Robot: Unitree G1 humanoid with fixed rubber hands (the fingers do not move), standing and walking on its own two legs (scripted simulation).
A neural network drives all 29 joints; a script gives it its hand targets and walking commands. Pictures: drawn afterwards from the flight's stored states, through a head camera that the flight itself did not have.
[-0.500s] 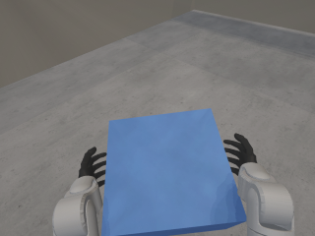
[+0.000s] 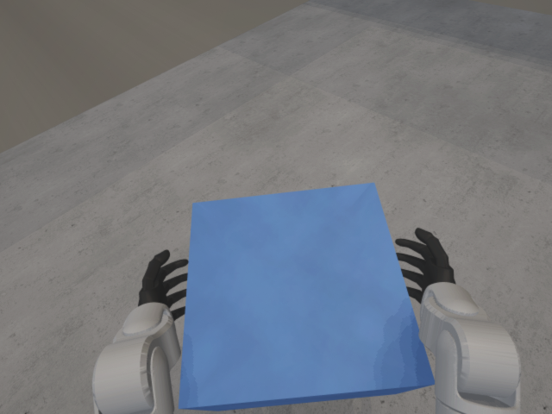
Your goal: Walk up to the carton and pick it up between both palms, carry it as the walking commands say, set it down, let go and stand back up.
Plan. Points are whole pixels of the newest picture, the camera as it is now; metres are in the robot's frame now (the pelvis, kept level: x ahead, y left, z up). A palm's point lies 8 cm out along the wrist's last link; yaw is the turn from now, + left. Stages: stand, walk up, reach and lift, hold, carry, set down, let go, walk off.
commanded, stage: carry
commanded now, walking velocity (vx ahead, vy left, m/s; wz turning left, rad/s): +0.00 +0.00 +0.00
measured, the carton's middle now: (294, 299) +0.30 -0.01 +0.00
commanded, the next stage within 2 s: none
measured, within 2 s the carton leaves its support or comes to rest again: neither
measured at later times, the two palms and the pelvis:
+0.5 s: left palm (147, 250) +0.35 +0.20 +0.09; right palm (388, 222) +0.36 -0.14 +0.10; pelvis +0.10 +0.03 +0.00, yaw +0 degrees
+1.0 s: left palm (141, 231) +0.38 +0.21 +0.09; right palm (370, 197) +0.40 -0.13 +0.10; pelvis +0.15 +0.04 -0.01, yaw +0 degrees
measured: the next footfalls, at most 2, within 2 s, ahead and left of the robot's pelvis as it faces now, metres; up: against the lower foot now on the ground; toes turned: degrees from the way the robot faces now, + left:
left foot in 0.06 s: +0.02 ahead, +0.14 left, +0.01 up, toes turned +9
left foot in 0.92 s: +0.13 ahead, +0.14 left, +0.00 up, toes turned +8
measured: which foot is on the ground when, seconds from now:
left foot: up 0.00-0.04, down 0.06-0.80, up 0.82-0.90, down 0.92-1.00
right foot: down 0.00-0.96, up 0.98-1.00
